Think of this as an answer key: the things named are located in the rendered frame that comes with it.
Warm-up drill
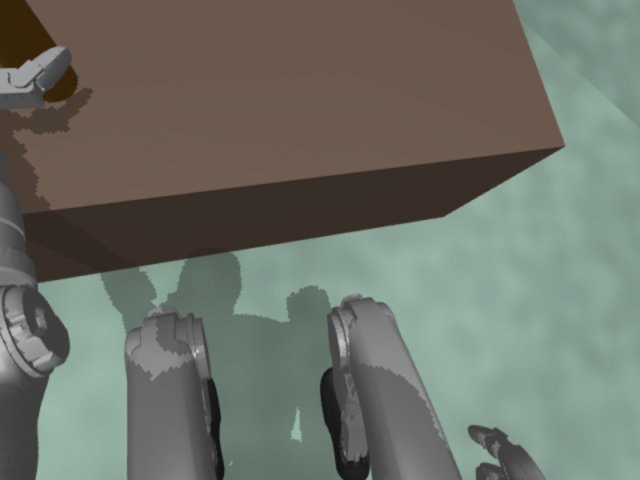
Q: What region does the left robot hand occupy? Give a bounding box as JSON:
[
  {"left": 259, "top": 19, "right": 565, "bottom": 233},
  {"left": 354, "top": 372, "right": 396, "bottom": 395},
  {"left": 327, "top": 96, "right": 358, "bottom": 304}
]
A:
[{"left": 0, "top": 46, "right": 72, "bottom": 110}]

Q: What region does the left robot foot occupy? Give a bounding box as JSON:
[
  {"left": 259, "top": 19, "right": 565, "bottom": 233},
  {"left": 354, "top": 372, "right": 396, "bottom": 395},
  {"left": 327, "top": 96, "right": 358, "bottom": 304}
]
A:
[{"left": 207, "top": 377, "right": 225, "bottom": 480}]

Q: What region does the right robot hand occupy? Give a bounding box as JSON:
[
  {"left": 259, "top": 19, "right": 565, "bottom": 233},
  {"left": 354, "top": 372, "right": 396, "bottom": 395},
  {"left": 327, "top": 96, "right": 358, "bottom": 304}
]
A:
[{"left": 468, "top": 425, "right": 546, "bottom": 480}]

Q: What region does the right robot foot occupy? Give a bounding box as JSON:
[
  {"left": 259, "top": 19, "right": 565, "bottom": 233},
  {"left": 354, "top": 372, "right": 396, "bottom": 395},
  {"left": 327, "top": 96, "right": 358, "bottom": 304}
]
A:
[{"left": 320, "top": 367, "right": 370, "bottom": 480}]

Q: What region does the can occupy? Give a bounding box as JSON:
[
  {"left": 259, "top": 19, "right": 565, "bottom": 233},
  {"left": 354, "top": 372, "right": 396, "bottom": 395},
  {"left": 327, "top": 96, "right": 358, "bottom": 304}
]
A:
[{"left": 0, "top": 0, "right": 78, "bottom": 102}]

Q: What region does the left robot arm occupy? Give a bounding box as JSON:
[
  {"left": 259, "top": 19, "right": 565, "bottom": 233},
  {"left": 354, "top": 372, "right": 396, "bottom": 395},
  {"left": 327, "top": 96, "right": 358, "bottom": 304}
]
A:
[{"left": 0, "top": 150, "right": 70, "bottom": 480}]

